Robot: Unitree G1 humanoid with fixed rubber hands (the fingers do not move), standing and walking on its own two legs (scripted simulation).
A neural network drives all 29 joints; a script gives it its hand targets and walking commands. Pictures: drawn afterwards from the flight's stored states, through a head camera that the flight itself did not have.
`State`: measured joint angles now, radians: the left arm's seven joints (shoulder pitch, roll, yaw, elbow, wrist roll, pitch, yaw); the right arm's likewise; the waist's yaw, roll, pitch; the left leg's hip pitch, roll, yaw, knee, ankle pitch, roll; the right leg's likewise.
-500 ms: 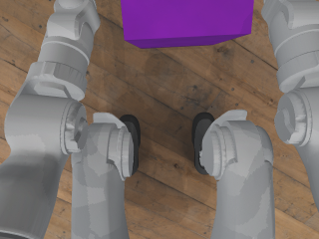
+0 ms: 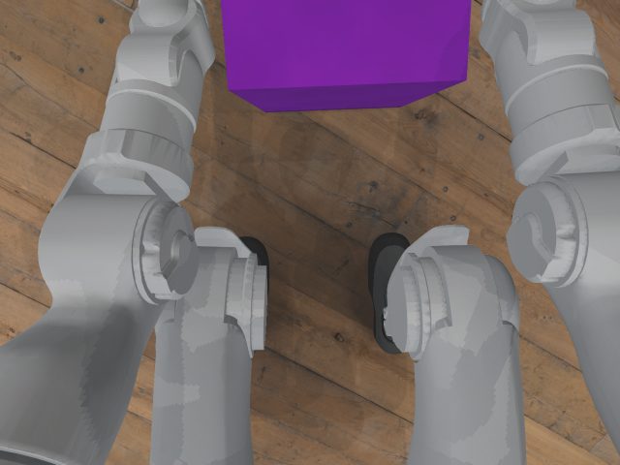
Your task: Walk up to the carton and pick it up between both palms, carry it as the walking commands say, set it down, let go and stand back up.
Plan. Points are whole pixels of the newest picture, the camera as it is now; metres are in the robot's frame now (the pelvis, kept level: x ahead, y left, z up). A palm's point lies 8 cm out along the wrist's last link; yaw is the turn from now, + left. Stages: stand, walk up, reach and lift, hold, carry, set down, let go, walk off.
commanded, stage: reach and lift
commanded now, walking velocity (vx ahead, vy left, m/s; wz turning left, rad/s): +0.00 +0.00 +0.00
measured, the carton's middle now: (336, 0) +0.56 -0.02 -0.24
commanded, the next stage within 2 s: none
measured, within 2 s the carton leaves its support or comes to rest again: leaves its support in 0.46 s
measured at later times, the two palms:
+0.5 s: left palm out of the picture +0.55 +0.13 -0.15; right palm out of the picture +0.56 -0.16 -0.16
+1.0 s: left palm out of the picture +0.55 +0.12 -0.09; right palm out of the picture +0.56 -0.17 -0.09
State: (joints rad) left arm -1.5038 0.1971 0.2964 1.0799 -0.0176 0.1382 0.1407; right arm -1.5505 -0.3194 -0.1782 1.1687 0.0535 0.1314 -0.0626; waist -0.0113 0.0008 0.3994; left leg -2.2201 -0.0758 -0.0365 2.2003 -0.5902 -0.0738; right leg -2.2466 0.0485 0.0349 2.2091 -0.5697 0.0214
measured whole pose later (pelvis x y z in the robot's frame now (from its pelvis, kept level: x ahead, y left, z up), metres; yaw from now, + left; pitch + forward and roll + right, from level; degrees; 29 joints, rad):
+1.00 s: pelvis -0.01 +0.00 +0.04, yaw -1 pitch +31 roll +2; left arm -1.46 0.12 0.45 0.76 0.09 0.32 0.13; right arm -1.54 -0.23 -0.34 0.87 -0.10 0.31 -0.07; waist 0.00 0.00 0.45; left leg -2.06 -0.11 -0.05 2.09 -0.59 -0.09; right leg -2.09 0.10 0.06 2.10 -0.55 0.05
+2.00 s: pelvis -0.03 +0.00 +0.13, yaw -2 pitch +26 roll +2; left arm -1.36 0.04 0.48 0.49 0.13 0.43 0.12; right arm -1.43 -0.16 -0.39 0.60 -0.14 0.43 -0.03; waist 0.00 0.01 0.52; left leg -1.75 -0.11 -0.07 1.79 -0.49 -0.08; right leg -1.78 0.11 0.08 1.79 -0.47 0.05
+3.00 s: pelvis +0.01 +0.00 +0.23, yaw -2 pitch +32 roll +1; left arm -0.96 -0.09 0.51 0.61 0.24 0.42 0.08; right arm -1.02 0.01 -0.47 0.70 -0.27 0.41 -0.02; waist 0.02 0.01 -0.03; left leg -1.51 -0.11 -0.10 1.39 -0.43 -0.07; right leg -1.54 0.10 0.10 1.39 -0.40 0.04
